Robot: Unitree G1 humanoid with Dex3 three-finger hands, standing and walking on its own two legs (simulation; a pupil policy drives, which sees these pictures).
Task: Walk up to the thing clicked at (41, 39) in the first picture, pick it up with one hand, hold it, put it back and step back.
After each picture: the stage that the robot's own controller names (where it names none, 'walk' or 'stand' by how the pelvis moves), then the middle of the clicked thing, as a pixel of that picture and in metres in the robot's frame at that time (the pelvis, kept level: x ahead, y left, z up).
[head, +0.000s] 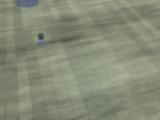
stand; (41, 38) +1.53 +0.49 -0.72
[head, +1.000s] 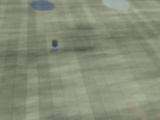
walk; (54, 45) +1.42 +0.24 -0.71
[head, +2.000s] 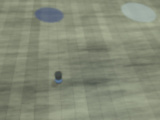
walk; (58, 77) +0.87 +0.19 -0.71
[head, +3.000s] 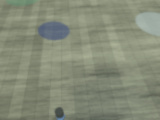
walk; (59, 114) +0.52 +0.19 -0.69
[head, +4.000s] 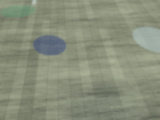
stand; out of the picture +0.37 +0.17 -0.71
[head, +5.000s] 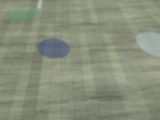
stand; out of the picture +0.38 +0.16 -0.72
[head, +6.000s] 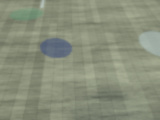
stand; out of the picture +0.38 +0.17 -0.73
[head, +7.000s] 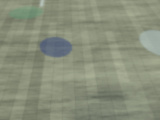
stand; out of the picture +0.37 +0.17 -0.73
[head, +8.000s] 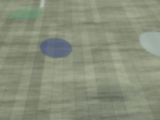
go down; out of the picture +0.37 +0.16 -0.73
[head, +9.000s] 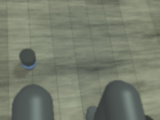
go down; (28, 59) +0.47 +0.18 -0.31
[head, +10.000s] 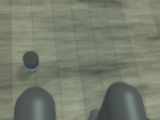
approach; (31, 62) +0.47 +0.18 -0.31
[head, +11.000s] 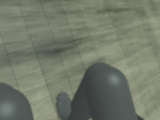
close in; out of the picture +0.47 +0.22 -0.23
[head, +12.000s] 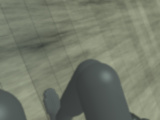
close; out of the picture +0.46 +0.24 -0.23
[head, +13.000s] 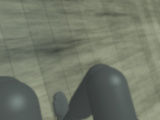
lift; out of the picture +0.42 +0.22 -0.22
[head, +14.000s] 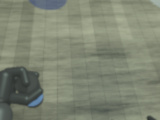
lift; (30, 91) +0.33 +0.17 -0.02
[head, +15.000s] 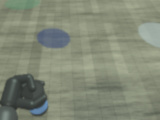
hold; (36, 99) +0.32 +0.17 +0.00
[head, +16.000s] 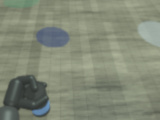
hold; (38, 100) +0.32 +0.16 -0.02
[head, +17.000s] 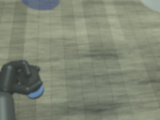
crouch; (32, 84) +0.37 +0.17 -0.07
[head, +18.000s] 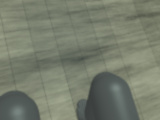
lower; out of the picture +0.51 +0.23 -0.12
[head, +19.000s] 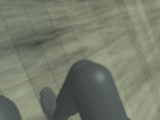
lower; out of the picture +0.46 +0.26 -0.24
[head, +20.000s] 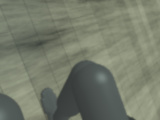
lower; out of the picture +0.46 +0.25 -0.25
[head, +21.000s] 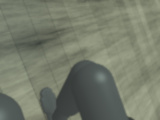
lower; out of the picture +0.46 +0.25 -0.25
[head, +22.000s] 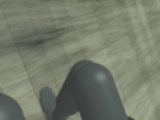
lower; out of the picture +0.46 +0.24 -0.25
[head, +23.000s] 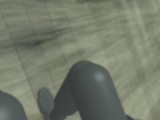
open; out of the picture +0.46 +0.22 -0.26
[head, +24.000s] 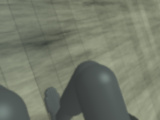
stand; out of the picture +0.45 +0.22 -0.25
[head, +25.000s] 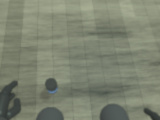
walk; (51, 86) +0.45 +0.14 -0.47
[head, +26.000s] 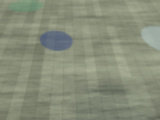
stand; out of the picture +0.39 +0.13 -0.66
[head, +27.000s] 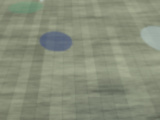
stand; out of the picture +0.40 +0.14 -0.67
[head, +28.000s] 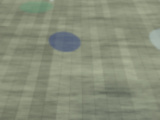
stand; out of the picture +0.39 +0.12 -0.71
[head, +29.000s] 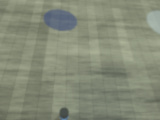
walk; (64, 114) +0.44 +0.08 -0.70
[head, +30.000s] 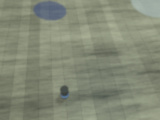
walk; (64, 92) +0.60 +0.12 -0.69
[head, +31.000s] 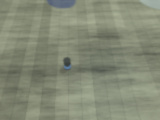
walk; (67, 63) +0.91 +0.16 -0.69
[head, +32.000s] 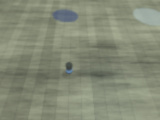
stand; (69, 68) +1.06 +0.14 -0.71
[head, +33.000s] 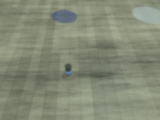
stand; (68, 69) +1.05 +0.15 -0.73
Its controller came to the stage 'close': yes
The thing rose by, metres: 0.71
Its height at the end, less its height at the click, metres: +0.00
